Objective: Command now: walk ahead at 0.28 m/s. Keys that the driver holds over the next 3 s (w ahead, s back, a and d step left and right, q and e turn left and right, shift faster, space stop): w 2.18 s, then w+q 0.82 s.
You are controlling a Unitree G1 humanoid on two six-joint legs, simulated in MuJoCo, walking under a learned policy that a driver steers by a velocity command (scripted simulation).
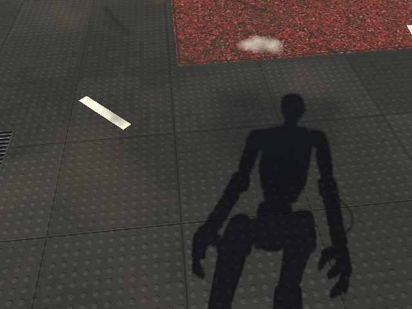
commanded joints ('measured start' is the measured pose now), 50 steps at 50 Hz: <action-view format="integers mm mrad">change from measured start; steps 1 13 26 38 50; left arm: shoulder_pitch -127 94 278 106 -257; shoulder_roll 81 90 146 117 84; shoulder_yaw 16 1 19 33 24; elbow -98 -57 -44 -161 -283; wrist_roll -15 24 10 -2 7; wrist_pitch -54 -92 -62 -85 -66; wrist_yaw -18 -49 1 -4 -24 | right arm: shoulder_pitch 13 -132 -540 -242 -21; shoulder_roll -148 -125 -70 -93 -186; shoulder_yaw -31 -32 -2 -20 -35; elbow -47 -146 -299 -179 -114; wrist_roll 12 13 16 -26 -2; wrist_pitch -29 -73 -64 -85 -67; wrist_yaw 4 35 86 85 32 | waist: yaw -3 30 87 36 -38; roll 89 -93 -85 22 31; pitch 189 106 174 -35 86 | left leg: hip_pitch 27 -648 -580 -44 -1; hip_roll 315 131 54 227 170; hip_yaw -373 -111 -11 -320 -102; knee -319 704 87 -289 -371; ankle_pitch -223 166 397 237 319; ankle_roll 169 61 33 207 170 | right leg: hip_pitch -282 306 426 -192 -279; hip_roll -86 -228 -227 -133 -94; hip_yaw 53 300 70 136 39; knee -21 -680 -707 439 -200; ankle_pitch -34 223 568 160 570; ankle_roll -27 -103 -110 -14 52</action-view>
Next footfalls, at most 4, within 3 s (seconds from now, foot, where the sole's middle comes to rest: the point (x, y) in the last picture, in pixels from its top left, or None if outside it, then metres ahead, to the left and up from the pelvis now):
0.62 left None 0.48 0.09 -0.77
1.18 right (257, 240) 0.79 -0.16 -0.77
1.72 left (190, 176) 1.10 0.09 -0.77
2.30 right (242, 124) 1.42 -0.15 -0.77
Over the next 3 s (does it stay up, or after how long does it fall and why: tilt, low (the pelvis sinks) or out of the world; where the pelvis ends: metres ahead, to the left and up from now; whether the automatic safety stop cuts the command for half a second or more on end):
stays up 1.60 0.06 0.00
